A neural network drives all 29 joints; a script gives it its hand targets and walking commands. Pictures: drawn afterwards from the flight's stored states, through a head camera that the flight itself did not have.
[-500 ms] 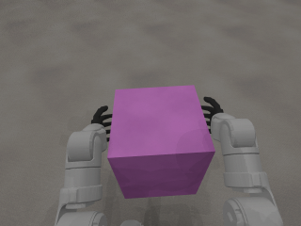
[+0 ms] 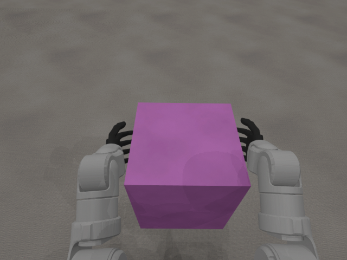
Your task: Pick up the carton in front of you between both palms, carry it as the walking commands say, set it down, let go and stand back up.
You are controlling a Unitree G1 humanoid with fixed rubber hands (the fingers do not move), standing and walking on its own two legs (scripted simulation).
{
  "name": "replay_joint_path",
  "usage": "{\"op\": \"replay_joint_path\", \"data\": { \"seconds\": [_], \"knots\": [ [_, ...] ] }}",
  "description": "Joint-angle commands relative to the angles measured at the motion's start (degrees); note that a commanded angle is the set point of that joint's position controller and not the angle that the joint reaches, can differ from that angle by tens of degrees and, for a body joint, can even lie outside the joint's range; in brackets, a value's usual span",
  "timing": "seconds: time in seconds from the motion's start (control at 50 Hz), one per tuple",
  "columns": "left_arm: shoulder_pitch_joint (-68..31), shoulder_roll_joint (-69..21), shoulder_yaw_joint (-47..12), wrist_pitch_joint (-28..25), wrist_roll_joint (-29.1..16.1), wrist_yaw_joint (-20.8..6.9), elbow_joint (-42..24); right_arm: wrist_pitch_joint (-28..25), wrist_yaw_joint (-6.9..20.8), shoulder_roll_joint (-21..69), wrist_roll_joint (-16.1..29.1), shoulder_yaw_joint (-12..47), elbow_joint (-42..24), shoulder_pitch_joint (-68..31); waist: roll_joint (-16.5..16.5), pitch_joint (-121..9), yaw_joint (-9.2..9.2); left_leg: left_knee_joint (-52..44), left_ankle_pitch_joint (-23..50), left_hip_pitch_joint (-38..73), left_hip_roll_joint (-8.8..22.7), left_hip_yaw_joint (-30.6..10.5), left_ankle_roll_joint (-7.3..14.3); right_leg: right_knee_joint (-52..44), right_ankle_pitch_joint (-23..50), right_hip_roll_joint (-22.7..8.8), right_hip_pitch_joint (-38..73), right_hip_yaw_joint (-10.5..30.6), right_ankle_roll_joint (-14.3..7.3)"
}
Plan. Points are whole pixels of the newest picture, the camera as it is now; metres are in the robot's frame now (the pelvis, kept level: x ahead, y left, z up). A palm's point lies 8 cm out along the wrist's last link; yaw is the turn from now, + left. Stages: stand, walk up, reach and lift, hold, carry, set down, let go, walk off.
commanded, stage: carry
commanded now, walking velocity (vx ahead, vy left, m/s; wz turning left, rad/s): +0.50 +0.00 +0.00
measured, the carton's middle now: (182, 169) +0.34 -0.01 +0.02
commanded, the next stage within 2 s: none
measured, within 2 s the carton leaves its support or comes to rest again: neither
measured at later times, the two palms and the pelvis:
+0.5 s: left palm (136, 103) +0.53 +0.11 +0.06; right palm (237, 95) +0.55 -0.19 +0.06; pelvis +0.29 -0.06 +0.00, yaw +3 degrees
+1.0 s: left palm (135, 75) +0.68 +0.12 +0.06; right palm (224, 72) +0.68 -0.18 +0.06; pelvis +0.42 -0.02 -0.02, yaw +0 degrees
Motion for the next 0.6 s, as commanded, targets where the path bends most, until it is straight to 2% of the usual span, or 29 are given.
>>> {"op": "replay_joint_path", "data": {
  "seconds": [0.0,0.08,0.18,0.2,0.22,0.24,0.26,0.28,0.3,0.32,0.34,0.36,0.38,0.4,0.46,0.52,0.58],
  "knots": [
    [-28.39,-61.08,-39.08,-0.90,-18.22,-12.82,-7.17,1.42,16.91,61.32,23.94,42.11,-7.35,-32.92,6.40,-25.23,0.59,-4.74,20.89,26.37,14.13,-12.96,4.15,-8.28,3.85,-0.87,-4.03,-1.67,1.31],
    [-22.04,-60.70,-41.36,0.20,-16.88,-13.53,-10.86,2.40,18.17,60.14,21.49,42.34,-7.97,-23.37,8.51,-20.33,0.38,-5.64,22.44,25.06,12.10,-7.90,2.50,-18.19,11.70,-0.84,-3.20,-4.68,1.43],
    [-16.88,-59.34,-44.34,1.64,-18.56,-16.07,-14.23,2.49,18.18,57.80,18.22,43.81,-10.08,-14.83,9.16,-15.68,0.14,-3.04,23.23,22.33,11.84,-4.15,0.67,-28.65,17.09,-0.08,3.47,-7.57,-0.15],
    [-14.53,-59.12,-44.54,1.87,-18.91,-16.59,-14.23,2.60,18.08,57.65,18.00,44.44,-10.66,-13.10,8.11,-16.21,0.79,0.84,23.70,20.14,11.39,-2.49,-0.30,-31.72,18.09,0.73,9.13,-9.19,-0.69],
    [-12.36,-58.73,-44.48,1.98,-18.89,-17.03,-13.89,2.69,17.97,57.34,17.54,44.82,-11.17,-11.49,5.45,-18.08,1.41,7.63,24.21,15.78,9.76,0.19,-1.69,-33.03,16.49,1.99,18.36,-11.25,-1.14],
    [-10.05,-58.44,-44.15,2.08,-18.66,-17.43,-13.25,2.83,17.91,56.85,17.23,44.89,-11.24,-9.61,3.04,-21.03,2.00,15.37,17.95,7.66,8.44,1.57,-3.52,-31.27,12.99,-1.31,29.99,-7.26,-2.14],
    [-6.32,-57.02,-43.10,2.34,-18.11,-17.69,-12.99,3.24,17.81,56.52,16.70,45.03,-12.29,-7.49,-8.71,-23.79,2.77,30.91,0.79,-3.43,4.73,2.79,-5.70,-35.06,7.74,-14.80,38.63,13.68,-5.29],
    [-5.69,-57.64,-42.62,1.91,-17.79,-18.01,-11.71,3.66,17.80,57.34,17.08,45.79,-13.58,-8.09,-19.97,-23.19,2.75,41.34,-19.49,-21.38,-1.99,-0.69,-6.26,-39.06,8.50,-23.28,48.47,30.98,-12.41],
    [-5.20,-58.69,-42.87,1.59,-18.60,-18.22,-13.14,3.46,17.96,57.50,17.67,46.40,-14.63,-9.06,-17.18,-21.65,2.61,48.25,-21.37,-25.38,1.34,-5.58,-4.71,-39.36,10.34,-23.40,45.60,30.77,-13.46],
    [-5.79,-59.97,-43.54,1.22,-19.07,-18.39,-14.80,3.06,18.15,58.46,18.54,47.07,-15.68,-9.82,-12.43,-20.17,2.57,49.50,-20.26,-24.77,3.14,-6.32,-4.03,-39.01,18.18,-21.72,40.78,25.64,-12.73],
    [-6.69,-60.78,-44.14,0.87,-19.77,-18.57,-16.64,2.52,18.25,59.51,19.02,47.59,-16.31,-9.78,-6.96,-19.78,2.29,47.87,-17.29,-22.99,4.92,-6.53,-4.02,-39.43,23.02,-20.52,37.22,19.88,-11.48],
    [-7.69,-61.27,-44.83,0.53,-20.28,-18.63,-18.00,2.04,18.27,60.53,19.31,47.96,-16.64,-9.13,-4.69,-18.89,2.02,43.09,-14.83,-20.33,6.27,-6.48,-4.44,-40.60,26.73,-19.25,33.35,14.34,-9.98],
    [-7.61,-61.36,-45.24,0.20,-20.66,-18.63,-19.11,1.64,18.19,61.29,19.44,48.37,-16.87,-8.21,-5.31,-19.30,1.98,37.96,-13.22,-16.71,6.04,-4.91,-4.96,-41.00,29.82,-17.77,30.79,8.86,-8.59],
    [-6.81,-61.17,-45.54,-0.02,-20.95,-18.67,-19.92,1.27,18.03,61.59,19.28,48.48,-16.85,-6.59,-6.59,-19.52,1.96,33.74,-12.80,-14.10,5.10,-3.39,-5.59,-40.94,32.14,-16.55,29.45,5.41,-8.00],
    [-2.68,-59.63,-45.70,-0.28,-20.71,-18.93,-20.69,0.61,17.42,60.79,18.21,48.71,-16.73,-1.49,-8.85,-19.71,1.79,21.87,-9.26,-9.14,3.02,-0.34,-6.61,-39.41,36.82,-13.85,28.35,-1.51,-7.50],
    [-0.25,-57.65,-45.54,-0.17,-20.10,-18.97,-21.42,0.80,17.12,58.85,18.17,49.04,-18.69,-0.89,-10.39,-18.32,2.18,14.99,-0.63,-6.41,1.77,1.98,-6.59,-37.56,40.07,-12.64,28.04,-4.35,-6.56],
    [-1.25,-55.41,-45.27,0.56,-19.69,-18.52,-23.22,1.73,17.18,56.55,18.86,48.94,-20.92,-2.05,-8.55,-16.25,1.84,6.17,9.40,-0.25,1.59,3.63,-6.75,-32.62,37.14,-10.50,25.78,-6.52,-4.48]
  ]
}}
